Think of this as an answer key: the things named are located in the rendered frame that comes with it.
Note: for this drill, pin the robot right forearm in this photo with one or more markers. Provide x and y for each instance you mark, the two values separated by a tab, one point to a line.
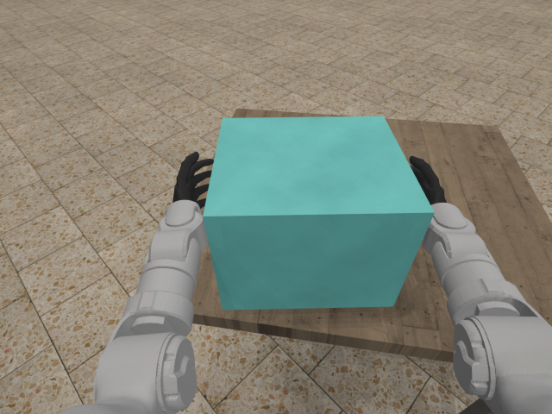
468	273

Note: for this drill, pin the carton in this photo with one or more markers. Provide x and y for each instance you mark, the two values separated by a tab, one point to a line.
312	212

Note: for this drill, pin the table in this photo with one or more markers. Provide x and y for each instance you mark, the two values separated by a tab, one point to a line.
481	177

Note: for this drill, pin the robot left upper arm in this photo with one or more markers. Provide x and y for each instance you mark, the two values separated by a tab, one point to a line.
144	374

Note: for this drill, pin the right robot hand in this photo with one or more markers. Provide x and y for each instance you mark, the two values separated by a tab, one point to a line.
428	180

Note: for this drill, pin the robot right upper arm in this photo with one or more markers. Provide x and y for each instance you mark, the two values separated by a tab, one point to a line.
506	361

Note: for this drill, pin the left robot hand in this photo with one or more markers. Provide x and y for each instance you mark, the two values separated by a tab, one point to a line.
187	181

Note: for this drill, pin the robot left forearm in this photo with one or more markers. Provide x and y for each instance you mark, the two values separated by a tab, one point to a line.
162	302

